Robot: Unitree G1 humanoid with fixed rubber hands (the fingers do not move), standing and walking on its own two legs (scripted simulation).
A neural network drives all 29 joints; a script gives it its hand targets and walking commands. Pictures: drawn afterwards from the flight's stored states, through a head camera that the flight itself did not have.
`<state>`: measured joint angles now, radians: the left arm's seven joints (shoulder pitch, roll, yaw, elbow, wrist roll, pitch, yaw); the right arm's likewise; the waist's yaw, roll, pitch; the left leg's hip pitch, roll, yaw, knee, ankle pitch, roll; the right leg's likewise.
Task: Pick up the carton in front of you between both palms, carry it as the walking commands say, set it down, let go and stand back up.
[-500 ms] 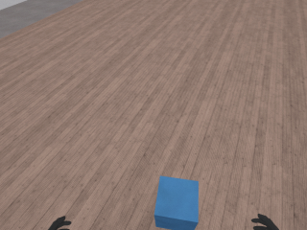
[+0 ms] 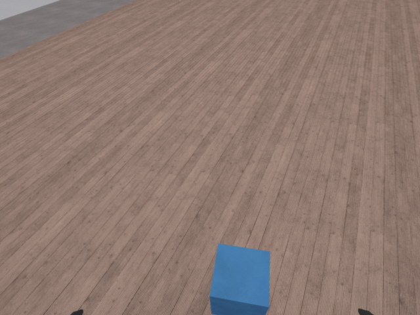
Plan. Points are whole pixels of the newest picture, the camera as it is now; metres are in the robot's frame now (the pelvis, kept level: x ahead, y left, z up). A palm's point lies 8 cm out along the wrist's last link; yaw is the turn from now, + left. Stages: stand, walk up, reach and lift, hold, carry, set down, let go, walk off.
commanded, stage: stand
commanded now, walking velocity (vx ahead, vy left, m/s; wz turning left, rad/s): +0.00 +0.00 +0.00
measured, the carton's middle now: (239, 283) +0.40 -0.08 -0.65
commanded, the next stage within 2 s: none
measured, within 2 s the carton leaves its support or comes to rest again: neither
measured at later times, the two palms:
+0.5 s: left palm out of the picture +0.08 +0.31 -0.09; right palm out of the picture +0.07 -0.30 -0.10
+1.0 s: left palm out of the picture +0.08 +0.31 -0.09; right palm out of the picture +0.06 -0.31 -0.10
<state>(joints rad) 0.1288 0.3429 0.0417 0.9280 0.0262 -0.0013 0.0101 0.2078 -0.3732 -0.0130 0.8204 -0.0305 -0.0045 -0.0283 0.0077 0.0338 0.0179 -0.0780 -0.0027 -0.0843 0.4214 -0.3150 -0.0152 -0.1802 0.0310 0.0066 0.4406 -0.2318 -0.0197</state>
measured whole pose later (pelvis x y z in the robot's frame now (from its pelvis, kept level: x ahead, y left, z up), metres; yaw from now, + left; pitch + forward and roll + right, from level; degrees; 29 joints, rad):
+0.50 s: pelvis -0.01 +0.00 +0.00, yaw -1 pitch -2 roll +0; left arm 0.11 0.36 0.03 1.03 0.02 -0.01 0.00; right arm 0.18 -0.39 0.00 0.93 -0.03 -0.01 -0.02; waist 0.01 0.03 0.03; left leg -0.06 0.00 -0.07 0.37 -0.27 -0.01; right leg -0.17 0.03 0.02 0.39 -0.18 -0.01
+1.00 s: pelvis -0.02 +0.00 +0.00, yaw -1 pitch -2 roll +0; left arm 0.09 0.38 0.02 1.07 0.01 -0.01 0.01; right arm 0.16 -0.40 0.00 0.99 -0.02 -0.01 -0.02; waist 0.00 0.02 0.03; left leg -0.05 0.00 -0.06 0.35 -0.26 -0.01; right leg -0.17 0.03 0.04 0.37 -0.17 -0.01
